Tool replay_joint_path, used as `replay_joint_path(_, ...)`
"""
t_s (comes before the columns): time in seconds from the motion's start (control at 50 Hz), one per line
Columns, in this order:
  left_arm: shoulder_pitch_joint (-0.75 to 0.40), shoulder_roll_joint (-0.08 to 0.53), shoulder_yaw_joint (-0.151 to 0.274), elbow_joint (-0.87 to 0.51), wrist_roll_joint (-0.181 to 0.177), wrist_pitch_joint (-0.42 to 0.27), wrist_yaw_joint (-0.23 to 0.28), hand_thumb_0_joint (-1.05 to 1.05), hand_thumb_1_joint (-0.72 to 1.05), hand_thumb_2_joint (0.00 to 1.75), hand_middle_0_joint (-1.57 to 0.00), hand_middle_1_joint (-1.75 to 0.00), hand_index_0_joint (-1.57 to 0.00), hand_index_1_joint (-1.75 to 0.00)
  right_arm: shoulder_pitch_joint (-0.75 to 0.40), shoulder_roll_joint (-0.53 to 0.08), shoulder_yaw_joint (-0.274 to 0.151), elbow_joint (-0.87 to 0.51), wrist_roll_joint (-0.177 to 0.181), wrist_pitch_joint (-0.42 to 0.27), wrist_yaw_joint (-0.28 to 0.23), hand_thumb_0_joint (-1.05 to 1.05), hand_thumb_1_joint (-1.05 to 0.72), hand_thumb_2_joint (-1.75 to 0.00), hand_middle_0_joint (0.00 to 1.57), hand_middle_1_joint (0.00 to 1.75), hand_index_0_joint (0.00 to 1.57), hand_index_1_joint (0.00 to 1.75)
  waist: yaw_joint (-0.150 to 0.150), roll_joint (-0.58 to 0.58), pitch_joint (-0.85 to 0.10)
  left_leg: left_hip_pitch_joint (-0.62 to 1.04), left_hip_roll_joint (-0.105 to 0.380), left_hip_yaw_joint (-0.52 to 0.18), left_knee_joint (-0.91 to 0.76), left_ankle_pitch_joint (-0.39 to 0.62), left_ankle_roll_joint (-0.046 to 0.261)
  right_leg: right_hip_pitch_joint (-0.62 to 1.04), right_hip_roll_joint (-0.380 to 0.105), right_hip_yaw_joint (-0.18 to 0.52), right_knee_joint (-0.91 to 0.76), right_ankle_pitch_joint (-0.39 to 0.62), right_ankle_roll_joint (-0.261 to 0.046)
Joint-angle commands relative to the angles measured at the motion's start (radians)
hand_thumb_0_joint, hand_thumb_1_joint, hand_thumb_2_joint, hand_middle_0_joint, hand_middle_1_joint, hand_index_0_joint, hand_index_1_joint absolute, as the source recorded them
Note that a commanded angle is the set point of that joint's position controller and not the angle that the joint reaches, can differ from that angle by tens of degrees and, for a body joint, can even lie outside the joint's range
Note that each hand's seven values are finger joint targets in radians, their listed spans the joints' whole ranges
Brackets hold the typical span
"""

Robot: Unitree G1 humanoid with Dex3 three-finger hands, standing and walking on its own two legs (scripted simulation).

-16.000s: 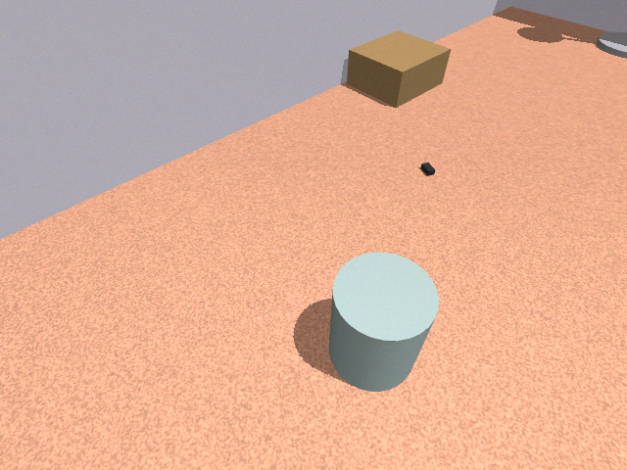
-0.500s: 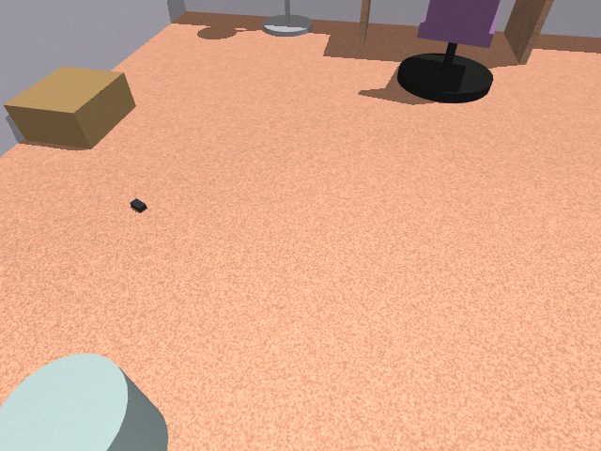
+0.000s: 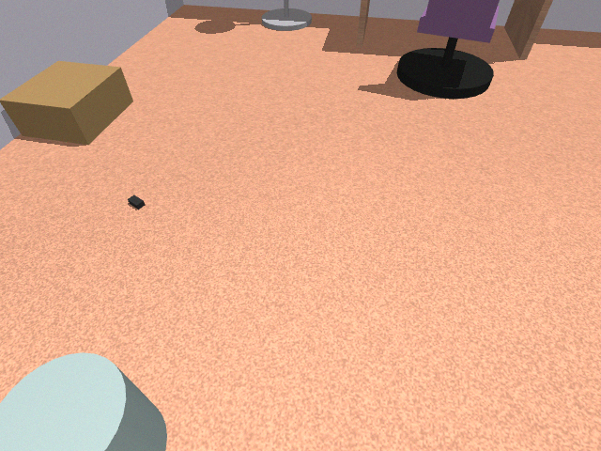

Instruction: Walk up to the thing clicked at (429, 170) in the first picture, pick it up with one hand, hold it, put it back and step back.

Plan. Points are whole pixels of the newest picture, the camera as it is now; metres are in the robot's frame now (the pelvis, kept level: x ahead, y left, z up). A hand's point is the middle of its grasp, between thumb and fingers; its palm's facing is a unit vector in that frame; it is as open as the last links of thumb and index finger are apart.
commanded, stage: stand
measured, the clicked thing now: (136, 202) +1.32 +0.86 -0.77
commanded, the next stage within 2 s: walk up in 0.62 s
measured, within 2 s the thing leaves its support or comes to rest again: neither
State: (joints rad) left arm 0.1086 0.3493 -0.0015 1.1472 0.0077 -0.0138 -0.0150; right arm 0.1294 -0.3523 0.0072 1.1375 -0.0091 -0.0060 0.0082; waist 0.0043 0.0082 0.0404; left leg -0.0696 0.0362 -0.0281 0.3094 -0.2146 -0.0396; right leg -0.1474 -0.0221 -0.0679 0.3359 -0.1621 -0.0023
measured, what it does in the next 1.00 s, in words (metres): walks ahead: left foot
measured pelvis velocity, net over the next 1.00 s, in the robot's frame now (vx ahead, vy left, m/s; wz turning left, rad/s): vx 0.09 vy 0.07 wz -0.02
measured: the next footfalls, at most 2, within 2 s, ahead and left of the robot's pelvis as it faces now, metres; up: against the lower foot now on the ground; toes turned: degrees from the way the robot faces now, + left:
left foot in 0.90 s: +0.17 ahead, +0.18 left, +0.00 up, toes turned +4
right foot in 1.42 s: +0.45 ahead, -0.10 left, +0.00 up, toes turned -9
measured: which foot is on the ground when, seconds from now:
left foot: down 0.00-0.68, up 0.70-0.88, down 0.90-1.00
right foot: down 0.00-0.92, up 0.94-1.00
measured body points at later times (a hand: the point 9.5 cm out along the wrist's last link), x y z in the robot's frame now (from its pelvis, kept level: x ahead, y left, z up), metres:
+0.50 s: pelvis +0.01 +0.00 +0.00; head +0.02 +0.00 +0.45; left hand +0.09 +0.30 -0.13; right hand +0.08 -0.30 -0.14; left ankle -0.03 +0.15 -0.75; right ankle +0.01 -0.12 -0.75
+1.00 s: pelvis +0.09 +0.07 -0.02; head +0.08 +0.10 +0.43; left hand +0.11 +0.41 -0.16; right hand +0.16 -0.27 -0.10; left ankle +0.13 +0.18 -0.75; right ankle +0.04 -0.09 -0.70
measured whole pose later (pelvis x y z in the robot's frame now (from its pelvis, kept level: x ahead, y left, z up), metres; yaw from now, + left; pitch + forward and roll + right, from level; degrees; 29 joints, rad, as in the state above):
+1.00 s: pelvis +0.09 +0.07 -0.02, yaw -1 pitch -3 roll -1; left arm 0.29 0.47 0.08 1.05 0.03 0.02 -0.06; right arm 0.23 -0.41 -0.11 0.97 -0.04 -0.08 0.06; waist 0.01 -0.06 0.02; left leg -0.29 0.04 0.08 0.61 -0.27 0.02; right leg -0.32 0.00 0.09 0.99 -0.46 -0.06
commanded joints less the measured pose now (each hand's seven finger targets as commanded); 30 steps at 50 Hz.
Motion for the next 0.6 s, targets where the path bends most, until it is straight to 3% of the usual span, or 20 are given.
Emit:
replay_joint_path(0.0, -0.039, 0.218, 0.042, -0.062, -0.003, -0.018, 0.018, 0.0, 0.9, 0.9, -0.2, -0.3, -0.2, -0.3, -0.036, -0.212, -0.034, -0.051, 0.0, -0.022, -0.018, 0.0, -0.9, -0.9, 0.2, 0.3, 0.2, 0.3, 0.001, 0.018, -0.068, -0.05, 0.099, -0.054, -0.045, 0.189, 0.045, 0.079, -0.124, 0.109, -0.039, 0.18, -0.014)
replay_joint_path(0.3, -0.054, 0.218, 0.042, -0.063, -0.001, -0.017, 0.021, 0.0, 0.9, 0.9, -0.2, -0.3, -0.2, -0.3, -0.045, -0.215, -0.04, -0.058, -0.002, -0.017, -0.017, 0.0, -0.9, -0.9, 0.2, 0.3, 0.2, 0.3, 0.0, -0.021, -0.062, -0.054, 0.097, -0.051, -0.051, 0.133, 0.049, 0.07, -0.118, 0.108, -0.057, 0.105, -0.013)
replay_joint_path(0.5, -0.044, 0.214, 0.043, -0.067, -0.003, -0.022, 0.023, 0.0, 0.9, 0.9, -0.2, -0.3, -0.2, -0.3, -0.048, -0.218, -0.042, -0.063, -0.001, -0.019, -0.019, 0.0, -0.9, -0.9, 0.2, 0.3, 0.2, 0.3, 0.001, 0.005, -0.1, -0.018, 0.105, -0.043, -0.032, 0.259, 0.049, 0.107, -0.127, 0.105, -0.027, 0.275, -0.017)
replay_joint_path(0.58, -0.048, 0.22, 0.045, -0.066, -0.002, -0.02, 0.025, 0.0, 0.9, 0.9, -0.2, -0.3, -0.2, -0.3, -0.04, -0.211, -0.04, -0.062, -0.001, -0.019, -0.02, 0.0, -0.9, -0.9, 0.2, 0.3, 0.2, 0.3, -0.002, -0.001, -0.097, -0.015, 0.105, -0.044, -0.038, 0.258, 0.044, 0.11, -0.124, 0.098, -0.026, 0.26, -0.016)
